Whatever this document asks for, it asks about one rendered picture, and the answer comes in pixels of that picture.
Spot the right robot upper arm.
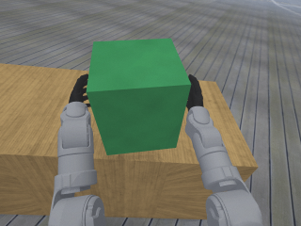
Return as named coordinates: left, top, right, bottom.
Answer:
left=205, top=189, right=263, bottom=226

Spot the left robot upper arm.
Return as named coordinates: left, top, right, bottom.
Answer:
left=49, top=194, right=106, bottom=226

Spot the robot left hand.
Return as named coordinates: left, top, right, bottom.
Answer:
left=69, top=74, right=91, bottom=107

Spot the left robot forearm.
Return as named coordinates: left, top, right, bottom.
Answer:
left=48, top=102, right=98, bottom=226

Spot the carton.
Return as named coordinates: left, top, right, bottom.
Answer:
left=86, top=38, right=192, bottom=155

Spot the right robot forearm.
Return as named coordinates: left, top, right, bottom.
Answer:
left=184, top=105, right=262, bottom=222

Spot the pedestal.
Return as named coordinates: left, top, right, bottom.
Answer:
left=0, top=63, right=259, bottom=219

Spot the robot right hand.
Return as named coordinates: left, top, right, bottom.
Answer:
left=186, top=74, right=204, bottom=111

